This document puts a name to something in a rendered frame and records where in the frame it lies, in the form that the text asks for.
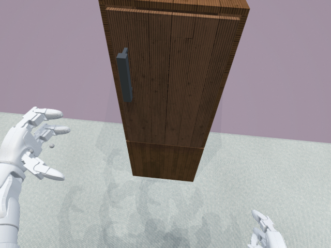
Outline robot right hand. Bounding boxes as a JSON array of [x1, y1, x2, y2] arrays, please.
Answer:
[[248, 210, 287, 248]]

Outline robot left hand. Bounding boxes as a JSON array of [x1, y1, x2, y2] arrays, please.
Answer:
[[0, 106, 71, 181]]

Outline cupboard door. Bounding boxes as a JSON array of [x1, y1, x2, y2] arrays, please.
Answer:
[[106, 7, 240, 148]]

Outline robot left forearm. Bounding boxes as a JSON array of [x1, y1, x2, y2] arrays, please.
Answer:
[[0, 163, 26, 248]]

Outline handle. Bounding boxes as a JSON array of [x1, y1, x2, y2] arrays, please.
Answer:
[[116, 48, 133, 102]]

